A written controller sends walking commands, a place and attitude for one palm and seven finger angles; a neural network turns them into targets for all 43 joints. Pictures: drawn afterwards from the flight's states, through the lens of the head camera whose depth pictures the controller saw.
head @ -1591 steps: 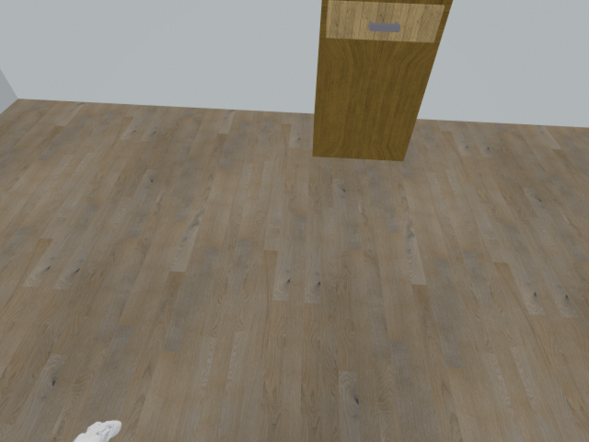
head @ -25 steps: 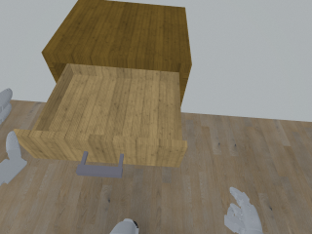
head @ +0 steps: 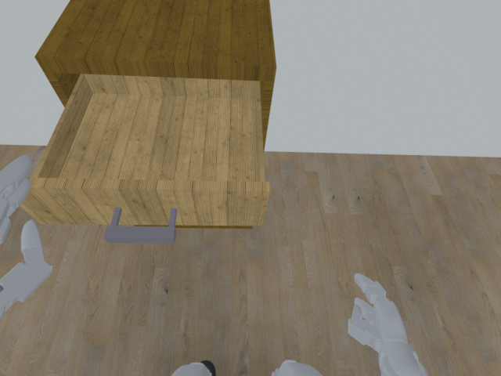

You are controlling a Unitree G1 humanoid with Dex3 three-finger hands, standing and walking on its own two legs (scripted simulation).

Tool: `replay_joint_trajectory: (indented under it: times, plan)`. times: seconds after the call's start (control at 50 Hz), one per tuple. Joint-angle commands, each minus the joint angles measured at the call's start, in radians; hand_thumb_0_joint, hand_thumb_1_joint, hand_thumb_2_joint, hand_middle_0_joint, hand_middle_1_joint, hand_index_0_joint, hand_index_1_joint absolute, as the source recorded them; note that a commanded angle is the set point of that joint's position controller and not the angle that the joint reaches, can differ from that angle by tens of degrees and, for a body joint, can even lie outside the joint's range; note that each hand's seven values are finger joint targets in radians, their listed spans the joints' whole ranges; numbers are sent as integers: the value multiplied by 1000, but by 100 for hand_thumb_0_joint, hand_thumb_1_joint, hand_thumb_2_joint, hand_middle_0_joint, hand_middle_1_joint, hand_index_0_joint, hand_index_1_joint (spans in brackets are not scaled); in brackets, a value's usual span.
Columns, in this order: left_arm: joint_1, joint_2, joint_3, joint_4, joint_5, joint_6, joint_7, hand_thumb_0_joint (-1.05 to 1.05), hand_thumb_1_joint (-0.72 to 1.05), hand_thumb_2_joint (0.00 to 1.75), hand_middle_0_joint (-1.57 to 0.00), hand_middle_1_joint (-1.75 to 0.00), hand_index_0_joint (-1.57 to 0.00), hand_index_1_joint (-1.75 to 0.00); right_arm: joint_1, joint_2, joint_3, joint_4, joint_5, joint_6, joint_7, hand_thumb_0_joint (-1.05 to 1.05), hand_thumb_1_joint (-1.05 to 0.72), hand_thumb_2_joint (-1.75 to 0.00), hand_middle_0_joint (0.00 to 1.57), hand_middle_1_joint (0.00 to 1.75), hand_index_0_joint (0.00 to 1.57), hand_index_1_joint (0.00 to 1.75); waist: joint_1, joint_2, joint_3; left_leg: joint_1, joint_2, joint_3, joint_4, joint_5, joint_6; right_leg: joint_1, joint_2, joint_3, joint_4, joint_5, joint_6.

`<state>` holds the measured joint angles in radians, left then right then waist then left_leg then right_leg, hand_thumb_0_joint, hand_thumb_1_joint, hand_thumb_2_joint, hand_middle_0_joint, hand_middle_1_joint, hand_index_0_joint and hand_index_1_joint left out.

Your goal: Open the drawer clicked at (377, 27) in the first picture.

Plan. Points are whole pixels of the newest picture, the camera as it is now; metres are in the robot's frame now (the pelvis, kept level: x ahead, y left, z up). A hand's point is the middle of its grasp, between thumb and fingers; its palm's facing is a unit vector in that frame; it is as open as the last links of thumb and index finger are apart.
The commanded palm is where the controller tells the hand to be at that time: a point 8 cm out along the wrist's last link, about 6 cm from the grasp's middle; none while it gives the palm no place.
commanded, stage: stop stepping back and stand still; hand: left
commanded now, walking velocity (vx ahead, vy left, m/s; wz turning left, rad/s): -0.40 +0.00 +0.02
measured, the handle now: (143, 224) +0.36 +0.22 -0.06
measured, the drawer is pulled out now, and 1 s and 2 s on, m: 0.30 0.30 0.30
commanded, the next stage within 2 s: let the arm hang, fingers relaxed in 0.86 s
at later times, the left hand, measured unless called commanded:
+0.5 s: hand out of the picture +0.06 +0.16 +0.15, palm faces +0.36 -0.79 -0.49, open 7.4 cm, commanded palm +0.00 +0.21 +0.18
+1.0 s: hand out of the picture +0.03 +0.17 +0.13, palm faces +0.41 -0.79 -0.45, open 7.4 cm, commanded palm none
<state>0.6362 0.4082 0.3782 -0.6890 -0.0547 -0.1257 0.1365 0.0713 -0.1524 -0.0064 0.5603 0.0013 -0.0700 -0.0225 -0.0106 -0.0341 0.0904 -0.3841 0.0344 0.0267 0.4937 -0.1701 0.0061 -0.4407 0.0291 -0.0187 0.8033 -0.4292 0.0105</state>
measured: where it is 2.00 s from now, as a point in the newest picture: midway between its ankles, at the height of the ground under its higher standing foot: outside the picture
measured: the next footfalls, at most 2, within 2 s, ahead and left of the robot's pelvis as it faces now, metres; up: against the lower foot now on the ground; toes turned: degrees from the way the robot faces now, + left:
right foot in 0.14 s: -0.08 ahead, -0.18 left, +0.00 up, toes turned +7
left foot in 0.54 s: -0.12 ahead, +0.06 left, +0.00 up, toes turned +8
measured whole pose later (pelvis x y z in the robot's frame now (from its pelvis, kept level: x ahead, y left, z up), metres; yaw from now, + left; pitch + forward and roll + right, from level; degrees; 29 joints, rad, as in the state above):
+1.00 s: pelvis -0.14 -0.08 -0.01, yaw +7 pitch +0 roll +1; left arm 0.54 0.36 0.26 -0.43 0.02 -0.16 0.13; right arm 0.26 -0.16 0.01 0.65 -0.02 -0.13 -0.01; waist -0.01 -0.03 -0.03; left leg -0.25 0.00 0.01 0.54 -0.28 -0.01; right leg -0.39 0.01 -0.04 0.77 -0.39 -0.01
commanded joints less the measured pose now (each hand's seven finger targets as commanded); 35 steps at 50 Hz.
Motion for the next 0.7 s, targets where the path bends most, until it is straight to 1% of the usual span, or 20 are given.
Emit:
replay_joint_trajectory:
  times: [0.0,0.08,0.12,0.14,0.16,0.18,0.22,0.26,0.3,0.34,0.38,0.42,0.46,0.52,0.56,0.58,0.62,0.64,0.66,0.68]
  plan:
    - [92,134,116,-380,-16,-93,14,0,90,90,-20,-30,-20,-30,-20,-167,-52,-144,-1,-57,-6,0,-90,-90,20,30,20,30,16,287,-315,187,242,-164,-74,575,104,118,-19,-27,-68,65,8]
    - [105,147,158,-268,-24,-106,11,0,90,90,-20,-30,-20,-30,-17,-175,-47,-131,1,-62,-17,0,-90,-90,20,30,20,30,4,265,-254,35,233,-169,-75,206,85,216,-22,-36,-222,118,15]
    - [124,161,183,-203,-20,-108,10,0,90,90,-20,-30,-20,-30,-1,-174,-50,-147,16,-48,-15,0,-90,-90,20,30,20,30,1,156,-240,-9,123,-86,24,-149,26,282,-65,-38,-427,242,6]
    - [115,176,185,-169,-16,-109,8,0,90,90,-20,-30,-20,-30,12,-165,-54,-151,22,-33,-14,0,-90,-90,20,30,20,30,-14,7,-210,-13,21,-6,178,-275,-18,208,-156,52,-507,233,-44]
    - [123,193,187,-160,-11,-101,17,0,90,90,-20,-30,-20,-30,34,-162,-60,-153,28,-15,-17,0,-90,-90,20,30,20,30,-23,-156,-230,-39,-66,-2,438,-259,-38,141,-347,329,-587,303,-133]
    - [84,145,136,-120,-25,-86,20,0,90,90,-20,-30,-20,-30,19,-171,-73,-142,47,-19,-23,0,-90,-90,20,30,20,30,-22,-214,-205,-74,-73,-94,645,-287,-27,104,-407,355,-563,378,-140]
    - [105,128,154,-57,-18,-82,23,0,90,90,-20,-30,-20,-30,2,-147,-59,-129,32,-12,-35,0,-90,-90,20,30,20,30,-43,-110,-213,-117,-36,-118,722,-232,-33,127,-380,259,-494,347,-147]
    - [105,138,139,-6,-8,-88,28,0,90,90,-20,-30,-20,-30,-22,-141,-42,-132,21,7,-40,0,-90,-90,20,30,20,30,-40,-70,-185,-123,-21,-79,560,-220,-33,182,-333,177,-490,272,-118]
    - [69,123,101,21,9,-108,38,0,90,90,-20,-30,-20,-30,-30,-151,-39,-129,17,-8,-50,0,-90,-90,20,30,20,30,-31,-120,-146,-78,-40,-26,408,-242,-17,192,-304,178,-531,152,-91]
    - [46,126,86,2,20,-119,48,0,90,90,-20,-30,-20,-30,-14,-167,-44,-123,12,-35,-45,0,-90,-90,20,30,20,30,-12,-168,-133,-36,-47,7,261,-282,5,244,-322,208,-574,114,-93]
    - [43,136,87,-41,27,-128,56,0,90,90,-20,-30,-20,-30,-5,-172,-49,-125,10,-53,-41,0,-90,-90,20,30,20,30,7,-165,-139,2,-46,26,110,-297,27,318,-334,233,-573,169,-93]
    - [57,142,85,-102,31,-134,62,0,90,90,-20,-30,-20,-30,37,-169,-52,-127,9,-61,-31,0,-90,-90,20,30,20,30,-1,-124,-163,74,-43,35,-40,-236,42,350,-329,215,-545,212,-84]
    - [76,167,98,-163,25,-147,61,0,90,90,-20,-30,-20,-30,52,-173,-56,-135,9,-66,-25,0,-90,-90,20,30,20,30,-6,-30,-186,173,-26,30,-175,-105,55,354,-268,156,-466,243,-57]
    - [76,168,109,-207,18,-168,50,0,90,90,-20,-30,-20,-30,70,-207,-76,-162,7,-79,-15,0,-90,-90,20,30,20,30,2,194,-185,173,110,-97,-233,-105,104,304,-115,21,-293,154,-6]
    - [110,164,128,-202,5,-164,42,0,90,90,-20,-30,-20,-30,79,-215,-91,-173,26,-82,-9,0,-90,-90,20,30,20,30,11,190,-211,149,143,-119,-165,-95,104,274,-59,-32,-218,116,1]
    - [86,174,132,-189,9,-161,45,0,90,90,-20,-30,-20,-30,72,-183,-66,-153,27,-80,-18,0,-90,-90,20,30,20,30,-10,266,-166,72,127,-98,-191,-211,102,274,-65,-45,-222,73,-11]
    - [61,147,121,-105,8,-146,46,0,90,90,-20,-30,-20,-30,65,-182,-59,-143,35,-82,-32,0,-90,-90,20,30,20,30,-8,197,-92,-54,105,-80,-172,-351,95,312,-53,-15,-252,43,-16]
    - [39,140,117,-56,7,-142,45,0,90,90,-20,-30,-20,-30,70,-184,-60,-135,37,-82,-36,0,-90,-90,20,30,20,30,-10,112,-64,-81,68,-61,-106,-364,85,300,-64,57,-326,-21,-21]
    - [26,130,101,-18,3,-134,42,0,90,90,-20,-30,-20,-30,76,-187,-65,-132,37,-80,-42,0,-90,-90,20,30,20,30,-14,-15,-33,-63,13,-24,-7,-353,65,221,-102,175,-426,-120,-46]
    - [-16,125,82,6,8,-133,39,0,90,90,-20,-30,-20,-30,73,-184,-63,-130,35,-74,-43,0,-90,-90,20,30,20,30,-20,-139,-24,-88,-29,-11,115,-354,53,203,-187,317,-541,-259,-75]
